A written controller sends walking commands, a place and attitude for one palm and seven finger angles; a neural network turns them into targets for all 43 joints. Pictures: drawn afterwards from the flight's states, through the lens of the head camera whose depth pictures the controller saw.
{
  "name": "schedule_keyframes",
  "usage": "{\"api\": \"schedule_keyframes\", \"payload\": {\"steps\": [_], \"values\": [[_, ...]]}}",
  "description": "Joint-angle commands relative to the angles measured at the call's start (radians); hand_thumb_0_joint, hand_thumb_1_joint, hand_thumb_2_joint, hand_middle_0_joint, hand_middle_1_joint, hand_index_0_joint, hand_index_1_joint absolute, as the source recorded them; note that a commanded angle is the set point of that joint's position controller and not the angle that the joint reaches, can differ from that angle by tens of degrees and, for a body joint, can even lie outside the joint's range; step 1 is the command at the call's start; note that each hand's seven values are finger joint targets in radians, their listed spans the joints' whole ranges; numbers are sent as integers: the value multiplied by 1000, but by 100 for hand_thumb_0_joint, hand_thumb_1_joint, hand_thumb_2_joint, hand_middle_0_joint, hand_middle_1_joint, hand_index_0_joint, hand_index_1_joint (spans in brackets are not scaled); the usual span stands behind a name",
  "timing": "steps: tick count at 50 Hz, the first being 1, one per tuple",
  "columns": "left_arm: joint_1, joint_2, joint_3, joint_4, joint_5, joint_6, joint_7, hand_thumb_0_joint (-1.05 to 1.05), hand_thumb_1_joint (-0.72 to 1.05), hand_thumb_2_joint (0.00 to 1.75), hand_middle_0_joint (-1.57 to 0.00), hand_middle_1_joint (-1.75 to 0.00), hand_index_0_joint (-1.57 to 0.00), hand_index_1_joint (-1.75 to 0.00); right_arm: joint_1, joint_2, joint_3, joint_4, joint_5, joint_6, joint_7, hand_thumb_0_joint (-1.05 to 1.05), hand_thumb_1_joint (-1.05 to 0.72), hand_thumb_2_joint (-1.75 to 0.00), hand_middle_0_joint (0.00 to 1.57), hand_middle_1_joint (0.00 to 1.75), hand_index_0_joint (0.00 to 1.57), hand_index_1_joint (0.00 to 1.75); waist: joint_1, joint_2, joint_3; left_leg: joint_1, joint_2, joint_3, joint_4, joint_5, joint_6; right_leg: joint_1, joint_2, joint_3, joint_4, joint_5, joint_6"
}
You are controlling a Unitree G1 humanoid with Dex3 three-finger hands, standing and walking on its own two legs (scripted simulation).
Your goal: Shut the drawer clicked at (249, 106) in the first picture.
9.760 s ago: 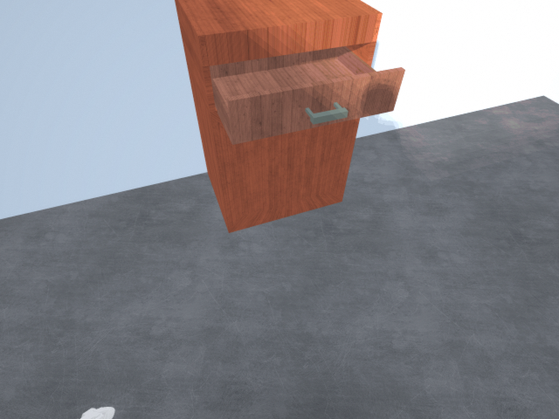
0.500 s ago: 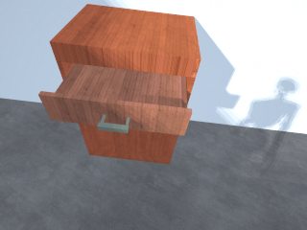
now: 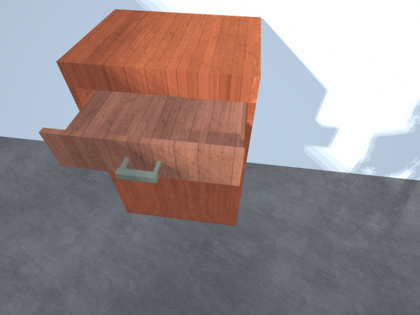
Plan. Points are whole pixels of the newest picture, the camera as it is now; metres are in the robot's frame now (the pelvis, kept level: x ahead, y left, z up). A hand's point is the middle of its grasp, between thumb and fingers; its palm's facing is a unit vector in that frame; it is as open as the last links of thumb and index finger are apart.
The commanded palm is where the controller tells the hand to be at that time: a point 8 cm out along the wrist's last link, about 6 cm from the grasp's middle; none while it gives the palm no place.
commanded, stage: come to a stop and stand still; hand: left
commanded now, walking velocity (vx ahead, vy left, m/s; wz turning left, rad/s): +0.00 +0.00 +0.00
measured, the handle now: (139, 169) +0.48 +0.22 -0.05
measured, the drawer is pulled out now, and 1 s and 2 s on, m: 0.21 0.21 0.21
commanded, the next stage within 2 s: look again from close up in 0.14 s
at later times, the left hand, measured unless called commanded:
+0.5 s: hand out of the picture +0.00 +0.19 -0.18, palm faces +0.05 -0.97 -0.22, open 7.4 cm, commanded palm none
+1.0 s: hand out of the picture -0.02 +0.25 -0.18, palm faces -0.01 -0.98 -0.17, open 7.4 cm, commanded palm none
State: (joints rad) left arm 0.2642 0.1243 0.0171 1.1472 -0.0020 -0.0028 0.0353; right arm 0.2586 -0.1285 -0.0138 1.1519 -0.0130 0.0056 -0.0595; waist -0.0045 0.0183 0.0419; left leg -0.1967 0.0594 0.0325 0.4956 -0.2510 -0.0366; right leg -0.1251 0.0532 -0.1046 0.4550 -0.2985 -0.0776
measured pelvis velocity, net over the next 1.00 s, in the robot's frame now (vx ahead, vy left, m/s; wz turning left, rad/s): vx -0.02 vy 0.08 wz -0.04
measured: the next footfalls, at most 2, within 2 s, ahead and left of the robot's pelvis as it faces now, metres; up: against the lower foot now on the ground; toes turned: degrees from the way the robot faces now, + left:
right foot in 1.66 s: +0.20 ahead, -0.10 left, +0.00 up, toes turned -8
left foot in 1.98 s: +0.10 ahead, +0.17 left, +0.00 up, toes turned +0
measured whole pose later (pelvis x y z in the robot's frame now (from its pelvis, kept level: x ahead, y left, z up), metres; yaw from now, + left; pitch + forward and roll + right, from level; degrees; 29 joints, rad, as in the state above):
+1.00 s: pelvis -0.02 +0.08 +0.00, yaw -2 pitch -2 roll +0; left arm 0.33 0.16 0.00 1.07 0.02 0.02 0.03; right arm 0.29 -0.15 0.01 1.10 -0.02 0.00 -0.02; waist 0.00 -0.02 0.03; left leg -0.19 -0.05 0.10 0.45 -0.23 0.08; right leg -0.18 -0.05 -0.03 0.50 -0.31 0.01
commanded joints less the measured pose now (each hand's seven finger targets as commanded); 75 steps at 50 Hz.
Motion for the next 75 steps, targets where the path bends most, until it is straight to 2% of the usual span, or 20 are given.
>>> {"api": "schedule_keyframes", "payload": {"steps": [1, 11, 12, 13, 15, 19, 23, 27, 44, 48, 51, 56, 62, 64, 66, 67, 68, 69, 72, 75], "values": [[54, 91, 5, -26, 1, -6, 3, 0, 90, 90, -20, -30, -20, -30, 80, -55, -4, 4, 6, -10, 4, 0, -90, -90, 20, 30, 20, 30, 0, 61, 35, 66, 68, -49, -108, 244, 37, -64, -169, 149, -139, 284, 46], [108, 76, -3, -5, 4, -15, 7, 0, 90, 90, -20, -30, -20, -30, 62, -66, -2, -4, 5, -9, 3, 0, -90, -90, 20, 30, 20, 30, 3, -16, 9, 96, 54, -39, -136, 192, 35, -27, -177, 155, -179, 286, 48], [104, 247, -15, -101, 22, -33, 21, 0, 90, 90, -20, -30, -20, -30, -12, -141, -15, -126, -16, 3, 23, 0, -90, -90, 20, 30, 20, 30, -21, -69, 115, 30, -4, -79, -38, 147, 54, -138, -152, 188, -136, 322, 82], [97, 175, 7, -92, 19, -40, 20, 0, 90, 90, -20, -30, -20, -30, 31, -139, -29, -142, -13, -21, 20, 0, -90, -90, 20, 30, 20, 30, -8, 27, 0, 1, 23, -42, 12, 133, 52, -82, -218, 214, -79, 346, 63], [130, 148, 4, -91, 17, -42, 23, 0, 90, 90, -20, -30, -20, -30, 57, -85, -23, -125, -8, -22, 13, 0, -90, -90, 20, 30, 20, 30, -2, -16, -111, -36, -7, -30, 66, 51, 50, 16, -247, 231, -81, 482, 50], [132, 125, 7, -107, 24, -36, 26, 0, 90, 90, -20, -30, -20, -30, 35, -87, -26, -153, -3, -6, 22, 0, -90, -90, 20, 30, 20, 30, 6, -179, -25, -131, -7, -33, 147, -66, 55, -21, -270, 233, -95, 464, 9], [101, 129, 4, -136, 19, -28, 25, 0, 90, 90, -20, -30, -20, -30, 67, -82, -14, -133, -3, -9, 27, 0, -90, -90, 20, 30, 20, 30, -12, -92, 13, -37, 9, -28, 29, 89, 61, -83, -219, 164, -47, 415, 4], [121, 131, 3, -140, 19, -18, 20, 0, 90, 90, -20, -30, -20, -30, 46, -108, -10, -123, -3, -19, 25, 0, -90, -90, 20, 30, 20, 30, 16, 31, 30, -17, 46, -63, -5, 304, 77, -77, -159, 128, -18, 318, 36], [99, 118, -6, -122, 21, -1, 8, 0, 90, 90, -20, -30, -20, -30, 35, -151, -5, -109, -1, -24, 32, 0, -90, -90, 20, 30, 20, 30, 13, 2, 40, -54, 61, -138, -211, -17, 98, -63, -152, 106, -52, 76, 70], [113, 102, -6, -111, 33, 9, -3, 0, 90, 90, -20, -30, -20, -30, 66, -188, -20, -88, -7, -8, 31, 0, -90, -90, 20, 30, 20, 30, 1, 51, 58, -53, 110, -209, -316, -389, 119, -133, -100, 54, 29, -117, 67], [139, 80, -5, -104, 38, 15, -13, 0, 90, 90, -20, -30, -20, -30, 63, -200, -29, -88, -9, -5, 30, 0, -90, -90, 20, 30, 20, 30, 8, 65, 107, -100, 160, -253, -347, -472, 156, -166, -88, 31, 116, -126, 61], [192, 56, 2, -81, 32, -1, -20, 0, 90, 90, -20, -30, -20, -30, 71, -169, -25, -72, -6, -15, 28, 0, -90, -90, 20, 30, 20, 30, 19, 27, 90, -122, 129, -191, -272, -382, 154, -94, -100, 51, 22, -73, 43], [249, 129, 26, -47, 19, -20, -4, 0, 90, 90, -20, -30, -20, -30, 72, -80, -5, -83, -3, -32, 35, 0, -90, -90, 20, 30, 20, 30, 15, -204, 103, -210, -48, 50, 81, -144, 89, -28, -269, 312, -143, -117, -64], [238, 121, 29, -46, 19, -23, -1, 0, 90, 90, -20, -30, -20, -30, 86, -66, -3, -76, -5, -40, 36, 0, -90, -90, 20, 30, 20, 30, 0, -175, 82, -157, -42, 67, 100, -105, 86, -51, -279, 291, -110, -16, -76], [195, 101, 24, -55, 20, -21, -7, 0, 90, 90, -20, -30, -20, -30, 152, -66, 0, -49, -4, -49, 33, 0, -90, -90, 20, 30, 20, 30, -33, -64, 65, -24, -20, 32, -1, -14, 95, -126, -207, 184, 2, 52, -39], [171, 74, 20, -66, 22, -19, -11, 0, 90, 90, -20, -30, -20, -30, 218, -100, -9, -18, -4, -55, 28, 0, -90, -90, 20, 30, 20, 30, -56, 59, 59, 93, 54, -74, -71, 96, 126, -218, -131, 93, 147, 81, 1], [132, 43, 12, -86, 24, -21, -12, 0, 90, 90, -20, -30, -20, -30, 317, -155, -24, 15, -14, -59, 15, 0, -90, -90, 20, 30, 20, 30, -87, 224, 50, 222, 196, -275, -157, 262, 189, -369, -66, -2, 360, -16, 44], [46, 56, 7, -123, 29, -22, -10, 0, 90, 90, -20, -30, -20, -30, 390, -167, -23, 38, -21, -60, 3, 0, -90, -90, 20, 30, 20, 30, -115, 241, 100, 304, 285, -387, -199, 500, 243, -543, -59, 25, 531, -253, 50], [-2, 61, 22, -142, 27, -20, -24, 0, 90, 90, -20, -30, -20, -30, 318, -132, -6, 4, -16, -72, -3, 0, -90, -90, 20, 30, 20, 30, -64, 32, 116, 229, 308, -304, -187, 637, 297, -566, -148, 92, 627, -191, 49], [-23, 15, 16, -157, 19, -10, -37, 0, 90, 90, -20, -30, -20, -30, 223, -135, -7, -28, -14, -75, 3, 0, -90, -90, 20, 30, 20, 30, -25, 41, 97, 113, 222, -158, -243, 526, 255, -436, -156, 56, 479, -73, 74]]}}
